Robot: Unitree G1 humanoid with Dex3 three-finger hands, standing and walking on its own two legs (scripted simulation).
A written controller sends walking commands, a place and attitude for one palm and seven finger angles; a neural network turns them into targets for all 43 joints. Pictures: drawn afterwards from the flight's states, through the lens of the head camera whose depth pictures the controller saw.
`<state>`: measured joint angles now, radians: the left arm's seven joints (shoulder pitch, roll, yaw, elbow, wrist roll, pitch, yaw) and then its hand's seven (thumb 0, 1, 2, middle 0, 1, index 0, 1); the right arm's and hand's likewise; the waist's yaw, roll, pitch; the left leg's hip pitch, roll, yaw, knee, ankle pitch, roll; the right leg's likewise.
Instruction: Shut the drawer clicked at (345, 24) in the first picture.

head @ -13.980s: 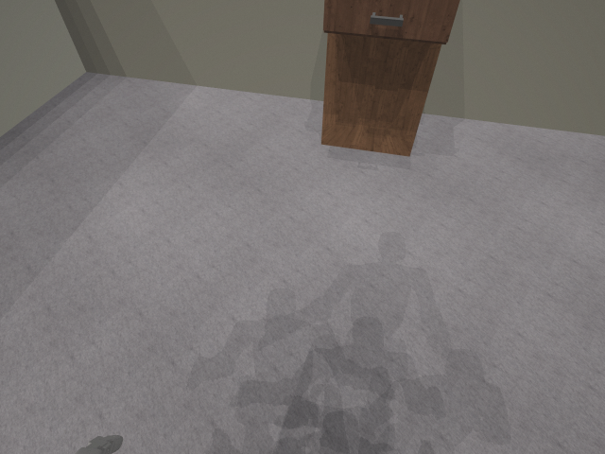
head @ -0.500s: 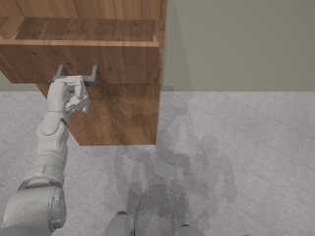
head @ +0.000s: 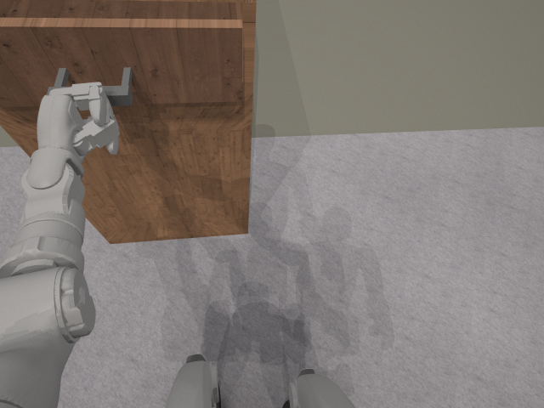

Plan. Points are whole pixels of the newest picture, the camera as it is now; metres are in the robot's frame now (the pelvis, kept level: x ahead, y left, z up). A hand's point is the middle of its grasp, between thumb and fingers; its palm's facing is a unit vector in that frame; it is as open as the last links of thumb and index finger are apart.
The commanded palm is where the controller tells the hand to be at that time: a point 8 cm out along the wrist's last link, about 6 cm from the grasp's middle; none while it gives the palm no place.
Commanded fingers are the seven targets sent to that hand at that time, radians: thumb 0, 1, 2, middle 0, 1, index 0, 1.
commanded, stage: push the drawer shut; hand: left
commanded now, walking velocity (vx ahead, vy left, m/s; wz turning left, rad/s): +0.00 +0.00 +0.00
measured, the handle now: (93, 85) +0.57 +0.24 +0.09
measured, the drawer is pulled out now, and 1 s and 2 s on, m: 0.06 0.00 0.00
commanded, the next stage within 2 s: pull the fist back off the drawer in 0.94 s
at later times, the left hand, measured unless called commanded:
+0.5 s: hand (114, 97) +0.55 +0.20 +0.09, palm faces +0.05 -1.00 -0.03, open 3.0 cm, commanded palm +0.55 +0.23 +0.09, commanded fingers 0.00 0.90 0.90 -1.40 -1.60 -1.40 -1.60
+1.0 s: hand (107, 91) +0.56 +0.22 +0.09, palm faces +0.04 -1.00 -0.05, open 3.1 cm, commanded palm +0.60 +0.23 +0.09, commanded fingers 0.00 0.90 0.90 -1.40 -1.60 -1.40 -1.60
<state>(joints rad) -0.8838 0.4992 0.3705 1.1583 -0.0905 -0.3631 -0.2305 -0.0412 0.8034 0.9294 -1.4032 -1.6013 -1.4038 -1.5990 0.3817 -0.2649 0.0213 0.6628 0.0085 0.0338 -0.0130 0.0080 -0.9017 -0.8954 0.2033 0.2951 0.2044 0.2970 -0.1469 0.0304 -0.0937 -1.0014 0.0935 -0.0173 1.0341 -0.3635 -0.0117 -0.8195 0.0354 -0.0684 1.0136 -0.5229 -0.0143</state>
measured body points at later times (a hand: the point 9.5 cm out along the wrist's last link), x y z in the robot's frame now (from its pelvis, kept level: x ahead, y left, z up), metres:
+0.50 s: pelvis +0.00 +0.01 -0.01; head +0.14 +0.04 +0.42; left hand +0.54 +0.26 +0.09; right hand -0.03 -0.25 -0.11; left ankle +0.07 +0.13 -0.66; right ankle -0.02 -0.12 -0.66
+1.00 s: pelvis -0.02 +0.02 -0.02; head +0.14 +0.06 +0.40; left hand +0.55 +0.27 +0.10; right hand -0.07 -0.24 -0.11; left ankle +0.07 +0.13 -0.66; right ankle -0.02 -0.12 -0.66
